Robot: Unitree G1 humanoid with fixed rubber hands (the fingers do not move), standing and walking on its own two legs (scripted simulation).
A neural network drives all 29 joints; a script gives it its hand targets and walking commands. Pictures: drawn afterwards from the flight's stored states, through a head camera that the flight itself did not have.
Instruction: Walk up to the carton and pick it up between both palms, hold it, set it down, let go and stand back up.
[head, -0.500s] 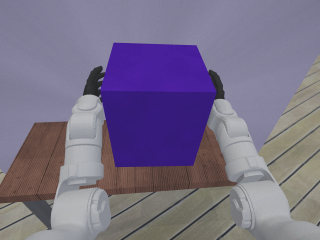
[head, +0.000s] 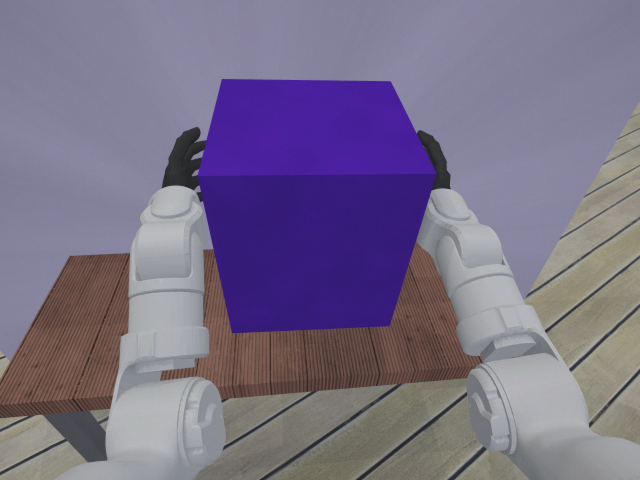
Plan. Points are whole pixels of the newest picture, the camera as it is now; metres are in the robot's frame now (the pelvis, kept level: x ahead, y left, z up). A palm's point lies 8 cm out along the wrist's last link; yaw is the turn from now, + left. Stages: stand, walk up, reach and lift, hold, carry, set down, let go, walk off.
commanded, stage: hold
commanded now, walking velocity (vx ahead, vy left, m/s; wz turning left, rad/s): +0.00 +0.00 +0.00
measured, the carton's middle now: (310, 209) +0.38 -0.01 +0.18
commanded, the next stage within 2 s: none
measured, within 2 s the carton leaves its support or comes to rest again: neither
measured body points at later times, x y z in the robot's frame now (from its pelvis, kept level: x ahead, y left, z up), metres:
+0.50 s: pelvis -0.01 +0.00 +0.00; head -0.08 +0.02 +0.44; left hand +0.38 +0.16 +0.24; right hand +0.38 -0.15 +0.24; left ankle -0.01 +0.13 -0.75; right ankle +0.02 -0.13 -0.75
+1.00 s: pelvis +0.00 +0.00 +0.00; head -0.08 +0.02 +0.44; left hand +0.39 +0.15 +0.24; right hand +0.38 -0.15 +0.24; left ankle -0.01 +0.13 -0.75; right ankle +0.02 -0.13 -0.75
